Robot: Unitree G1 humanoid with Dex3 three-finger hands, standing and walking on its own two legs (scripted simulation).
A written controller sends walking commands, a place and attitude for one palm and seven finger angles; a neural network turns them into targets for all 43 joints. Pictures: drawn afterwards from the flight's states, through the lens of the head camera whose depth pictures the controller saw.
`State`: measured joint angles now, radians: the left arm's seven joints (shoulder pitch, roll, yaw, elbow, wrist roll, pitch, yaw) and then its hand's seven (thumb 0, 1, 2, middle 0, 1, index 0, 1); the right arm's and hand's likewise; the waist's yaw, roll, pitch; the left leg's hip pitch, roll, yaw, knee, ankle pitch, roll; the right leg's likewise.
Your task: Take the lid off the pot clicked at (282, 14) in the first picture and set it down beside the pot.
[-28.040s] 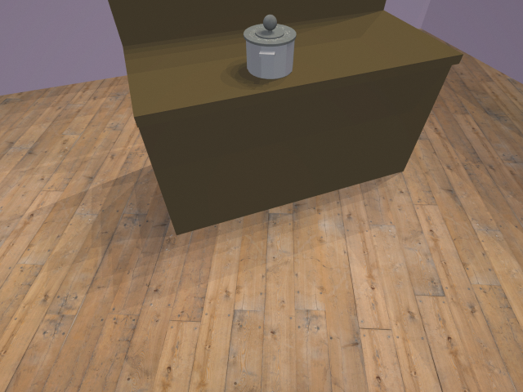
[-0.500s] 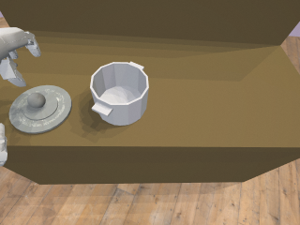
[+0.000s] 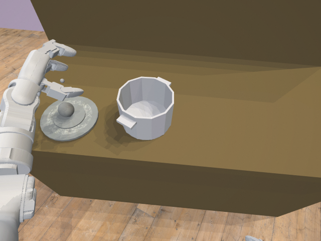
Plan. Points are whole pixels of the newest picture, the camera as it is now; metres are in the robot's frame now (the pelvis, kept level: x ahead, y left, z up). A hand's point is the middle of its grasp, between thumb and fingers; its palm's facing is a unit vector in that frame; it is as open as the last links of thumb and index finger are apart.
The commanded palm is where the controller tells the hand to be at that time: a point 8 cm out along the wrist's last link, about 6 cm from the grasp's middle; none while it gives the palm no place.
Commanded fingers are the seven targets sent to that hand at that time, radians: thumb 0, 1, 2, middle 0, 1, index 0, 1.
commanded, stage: draw the hand back to the body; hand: left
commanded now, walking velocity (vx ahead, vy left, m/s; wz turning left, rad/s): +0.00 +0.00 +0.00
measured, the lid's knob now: (66, 109) +0.50 +0.32 -0.03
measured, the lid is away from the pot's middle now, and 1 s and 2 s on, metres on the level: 0.26 0.26 0.26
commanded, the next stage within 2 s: step back with the hand held close in 1.64 s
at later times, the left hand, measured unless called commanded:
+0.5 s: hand (58, 98) +0.37 +0.23 +0.16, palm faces +0.41 -0.86 -0.29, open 9.3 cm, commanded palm +0.31 +0.27 +0.18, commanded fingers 0.00 0.61 0.81 -0.25 -0.49 -0.25 -0.49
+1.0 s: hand (57, 136) +0.28 +0.20 +0.16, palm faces +0.42 -0.86 -0.30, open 7.5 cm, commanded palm +0.22 +0.24 +0.18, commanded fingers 0.00 0.90 0.90 -0.20 -0.30 -0.20 -0.30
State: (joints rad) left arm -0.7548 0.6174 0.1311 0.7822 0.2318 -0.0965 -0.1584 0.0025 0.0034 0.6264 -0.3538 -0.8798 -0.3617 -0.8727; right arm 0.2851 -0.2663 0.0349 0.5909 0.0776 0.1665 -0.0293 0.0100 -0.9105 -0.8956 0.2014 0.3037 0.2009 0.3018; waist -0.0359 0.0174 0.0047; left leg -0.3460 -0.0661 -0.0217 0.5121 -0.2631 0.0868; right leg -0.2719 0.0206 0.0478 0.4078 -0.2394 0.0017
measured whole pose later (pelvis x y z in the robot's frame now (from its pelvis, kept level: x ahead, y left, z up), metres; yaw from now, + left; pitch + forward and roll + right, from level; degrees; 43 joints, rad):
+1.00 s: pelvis +0.01 -0.06 +0.00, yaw -1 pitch -2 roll -1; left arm 0.10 0.37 0.32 -0.10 -0.10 -0.06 0.09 0.02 0.86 0.89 -0.21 -0.32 -0.22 -0.32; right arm 0.14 -0.24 0.04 0.66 0.04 -0.02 -0.05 0.02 -0.91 -0.90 0.20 0.30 0.20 0.30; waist 0.04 0.06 0.02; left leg -0.14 0.00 -0.03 0.44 -0.26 0.01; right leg -0.09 0.08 0.03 0.37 -0.25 -0.05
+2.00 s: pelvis -0.01 -0.02 +0.00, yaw -2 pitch +1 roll -1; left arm 0.60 0.38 0.35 -0.54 -0.06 -0.16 0.07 0.02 0.89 0.90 -0.20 -0.30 -0.21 -0.30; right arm 0.17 -0.22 0.01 0.55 0.02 0.03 -0.05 0.02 -0.91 -0.90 0.20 0.30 0.20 0.30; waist 0.01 0.02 0.02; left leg -0.25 -0.05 0.01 0.52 -0.28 0.07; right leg -0.21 0.03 0.07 0.47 -0.26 0.02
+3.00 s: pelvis -0.11 -0.01 -0.03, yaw -2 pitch +0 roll -3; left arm 0.62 0.46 0.45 -0.70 -0.03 -0.27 0.15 0.02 0.89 0.90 -0.21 -0.31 -0.22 -0.30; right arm 0.24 -0.19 -0.02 0.57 0.02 -0.03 -0.05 0.02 -0.91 -0.90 0.20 0.30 0.20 0.30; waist -0.03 -0.03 0.05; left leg -0.55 0.02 0.05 0.80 -0.27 0.07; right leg -0.49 -0.01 -0.06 0.73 -0.28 0.01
